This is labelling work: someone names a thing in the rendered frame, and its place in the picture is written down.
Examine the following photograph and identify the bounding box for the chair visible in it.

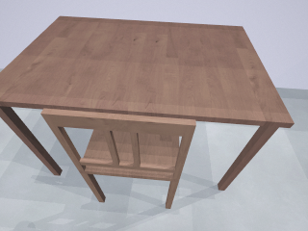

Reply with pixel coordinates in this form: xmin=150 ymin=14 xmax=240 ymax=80
xmin=40 ymin=108 xmax=196 ymax=209

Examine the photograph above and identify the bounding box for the table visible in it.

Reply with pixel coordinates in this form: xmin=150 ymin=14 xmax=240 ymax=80
xmin=0 ymin=15 xmax=295 ymax=191

